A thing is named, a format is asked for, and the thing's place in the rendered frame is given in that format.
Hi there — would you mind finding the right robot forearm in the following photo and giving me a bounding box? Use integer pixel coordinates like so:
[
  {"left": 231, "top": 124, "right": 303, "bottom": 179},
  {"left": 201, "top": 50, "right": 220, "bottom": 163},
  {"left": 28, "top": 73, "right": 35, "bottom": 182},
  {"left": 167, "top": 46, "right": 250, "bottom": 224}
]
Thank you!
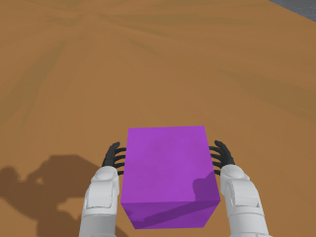
[{"left": 220, "top": 164, "right": 273, "bottom": 237}]

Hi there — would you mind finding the robot left hand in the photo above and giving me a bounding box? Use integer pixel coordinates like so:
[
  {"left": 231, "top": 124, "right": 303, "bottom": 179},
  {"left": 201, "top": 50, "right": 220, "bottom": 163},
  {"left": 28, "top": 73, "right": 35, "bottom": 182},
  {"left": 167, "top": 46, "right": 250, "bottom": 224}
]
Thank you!
[{"left": 102, "top": 141, "right": 126, "bottom": 175}]

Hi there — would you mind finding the carton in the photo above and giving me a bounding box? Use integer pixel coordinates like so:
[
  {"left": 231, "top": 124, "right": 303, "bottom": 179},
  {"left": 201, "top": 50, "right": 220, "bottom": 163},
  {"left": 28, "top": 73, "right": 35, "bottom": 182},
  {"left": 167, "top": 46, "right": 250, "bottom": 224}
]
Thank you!
[{"left": 120, "top": 125, "right": 221, "bottom": 229}]

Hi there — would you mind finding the robot right hand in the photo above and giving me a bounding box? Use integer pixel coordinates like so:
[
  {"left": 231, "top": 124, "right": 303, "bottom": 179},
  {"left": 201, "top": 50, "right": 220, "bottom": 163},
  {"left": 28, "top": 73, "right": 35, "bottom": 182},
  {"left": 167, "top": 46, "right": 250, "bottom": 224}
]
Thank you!
[{"left": 208, "top": 140, "right": 235, "bottom": 176}]

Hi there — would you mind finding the left robot forearm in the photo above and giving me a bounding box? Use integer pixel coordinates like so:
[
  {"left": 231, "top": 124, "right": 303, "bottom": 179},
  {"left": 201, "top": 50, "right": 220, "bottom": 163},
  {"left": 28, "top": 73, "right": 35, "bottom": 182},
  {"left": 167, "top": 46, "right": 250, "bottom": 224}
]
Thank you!
[{"left": 79, "top": 166, "right": 119, "bottom": 237}]

